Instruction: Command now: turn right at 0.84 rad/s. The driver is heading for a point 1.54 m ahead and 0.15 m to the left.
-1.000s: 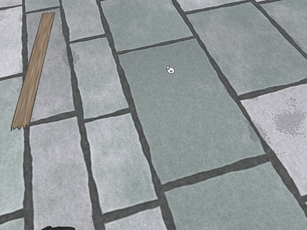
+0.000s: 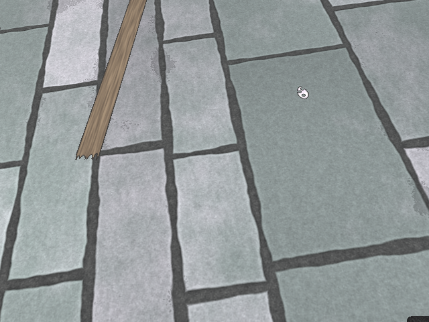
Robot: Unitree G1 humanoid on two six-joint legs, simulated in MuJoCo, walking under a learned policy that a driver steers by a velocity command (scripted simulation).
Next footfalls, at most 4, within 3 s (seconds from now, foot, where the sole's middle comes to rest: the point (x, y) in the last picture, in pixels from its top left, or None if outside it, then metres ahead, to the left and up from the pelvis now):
0.46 left None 0.08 0.13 -0.77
0.86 right None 0.24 -0.07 -0.77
1.22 left None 0.41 0.24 -0.77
1.66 right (238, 198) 0.84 0.03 -0.77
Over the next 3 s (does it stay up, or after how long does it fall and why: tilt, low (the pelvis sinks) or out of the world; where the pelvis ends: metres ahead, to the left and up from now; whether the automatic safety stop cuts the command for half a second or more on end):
stays up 1.35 0.03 0.01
